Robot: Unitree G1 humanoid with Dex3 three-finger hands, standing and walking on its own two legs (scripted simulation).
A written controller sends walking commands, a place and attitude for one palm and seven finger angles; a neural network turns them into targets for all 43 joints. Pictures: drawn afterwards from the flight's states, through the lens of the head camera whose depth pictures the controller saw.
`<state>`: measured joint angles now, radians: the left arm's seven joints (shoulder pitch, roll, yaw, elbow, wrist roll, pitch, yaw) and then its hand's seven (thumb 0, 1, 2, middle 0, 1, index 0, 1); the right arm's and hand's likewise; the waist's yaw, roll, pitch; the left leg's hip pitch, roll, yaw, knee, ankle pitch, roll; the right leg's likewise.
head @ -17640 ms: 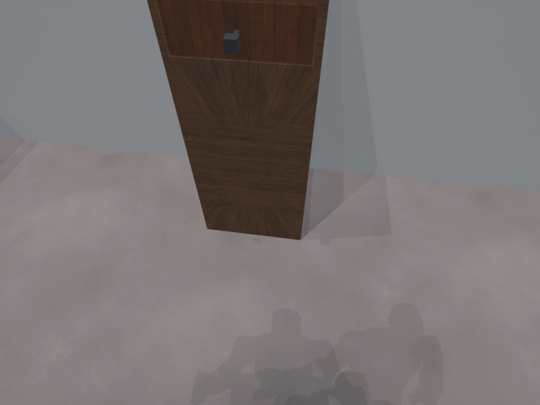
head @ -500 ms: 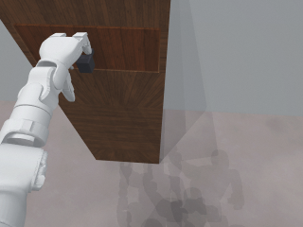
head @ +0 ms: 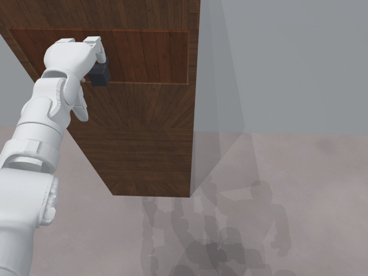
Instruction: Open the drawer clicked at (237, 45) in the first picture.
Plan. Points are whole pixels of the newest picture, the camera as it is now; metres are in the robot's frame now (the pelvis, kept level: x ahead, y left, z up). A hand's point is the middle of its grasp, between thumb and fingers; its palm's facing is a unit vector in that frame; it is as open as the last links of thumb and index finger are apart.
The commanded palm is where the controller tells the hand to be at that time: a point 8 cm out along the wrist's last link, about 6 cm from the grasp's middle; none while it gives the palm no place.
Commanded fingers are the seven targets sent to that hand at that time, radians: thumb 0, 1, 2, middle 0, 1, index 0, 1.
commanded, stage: lower the fingers behind the handle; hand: left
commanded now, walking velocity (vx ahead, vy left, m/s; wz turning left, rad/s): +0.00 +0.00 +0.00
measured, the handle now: (101, 69) +0.54 +0.19 +0.14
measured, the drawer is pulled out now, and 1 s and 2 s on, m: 0.00 0.00 0.00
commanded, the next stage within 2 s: lift the fingers back up to retry in 0.06 s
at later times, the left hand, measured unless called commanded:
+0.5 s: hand (81, 74) +0.50 +0.22 +0.16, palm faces -0.02 -0.01 -1.00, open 13.7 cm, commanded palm +0.48 +0.23 +0.23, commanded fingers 0.00 -0.50 0.30 -0.30 -1.20 -0.30 -1.20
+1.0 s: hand (73, 65) +0.49 +0.22 +0.19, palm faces -0.08 +0.00 -1.00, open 13.8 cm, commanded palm +0.47 +0.23 +0.27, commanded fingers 0.00 -0.50 0.30 -0.30 -1.20 -0.30 -1.20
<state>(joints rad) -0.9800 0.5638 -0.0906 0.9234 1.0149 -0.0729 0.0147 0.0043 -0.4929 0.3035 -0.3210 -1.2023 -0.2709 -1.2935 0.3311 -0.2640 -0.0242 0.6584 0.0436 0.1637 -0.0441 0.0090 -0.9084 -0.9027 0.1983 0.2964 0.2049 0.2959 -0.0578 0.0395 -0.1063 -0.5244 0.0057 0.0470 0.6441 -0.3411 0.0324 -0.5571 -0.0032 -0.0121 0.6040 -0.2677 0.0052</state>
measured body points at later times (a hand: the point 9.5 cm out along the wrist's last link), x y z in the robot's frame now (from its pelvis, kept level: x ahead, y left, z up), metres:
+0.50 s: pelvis +0.00 +0.00 +0.00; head +0.06 -0.01 +0.45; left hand +0.49 +0.22 +0.22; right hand +0.05 -0.27 -0.13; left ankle -0.02 +0.10 -0.72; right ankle +0.01 -0.13 -0.72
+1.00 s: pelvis +0.02 +0.00 +0.01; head +0.07 -0.02 +0.46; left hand +0.49 +0.22 +0.25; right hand +0.14 -0.27 -0.12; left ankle -0.02 +0.10 -0.72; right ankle +0.01 -0.13 -0.72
